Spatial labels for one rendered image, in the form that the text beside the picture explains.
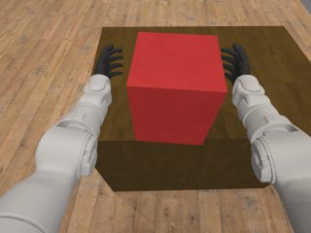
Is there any robot left forearm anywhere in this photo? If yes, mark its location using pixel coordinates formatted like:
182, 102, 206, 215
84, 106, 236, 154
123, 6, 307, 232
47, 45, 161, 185
35, 74, 112, 167

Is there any pedestal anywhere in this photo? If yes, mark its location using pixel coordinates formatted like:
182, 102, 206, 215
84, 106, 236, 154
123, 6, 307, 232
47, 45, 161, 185
90, 25, 311, 192

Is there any robot right forearm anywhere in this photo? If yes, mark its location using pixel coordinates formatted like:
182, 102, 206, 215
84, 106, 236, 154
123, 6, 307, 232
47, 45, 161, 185
231, 75, 311, 143

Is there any left robot upper arm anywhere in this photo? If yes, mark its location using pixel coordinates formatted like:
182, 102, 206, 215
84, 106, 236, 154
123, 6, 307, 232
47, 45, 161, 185
0, 126, 98, 233

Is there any carton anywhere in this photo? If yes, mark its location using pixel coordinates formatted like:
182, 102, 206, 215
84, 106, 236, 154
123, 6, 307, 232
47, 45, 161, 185
126, 32, 227, 146

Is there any right robot upper arm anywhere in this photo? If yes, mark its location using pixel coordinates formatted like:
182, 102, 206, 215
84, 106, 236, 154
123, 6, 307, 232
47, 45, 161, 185
251, 131, 311, 233

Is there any left robot hand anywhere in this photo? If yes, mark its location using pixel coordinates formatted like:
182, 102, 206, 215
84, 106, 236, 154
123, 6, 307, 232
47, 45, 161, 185
94, 44, 123, 79

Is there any right robot hand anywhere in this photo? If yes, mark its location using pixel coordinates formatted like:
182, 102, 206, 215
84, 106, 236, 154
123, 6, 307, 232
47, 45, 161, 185
221, 43, 251, 86

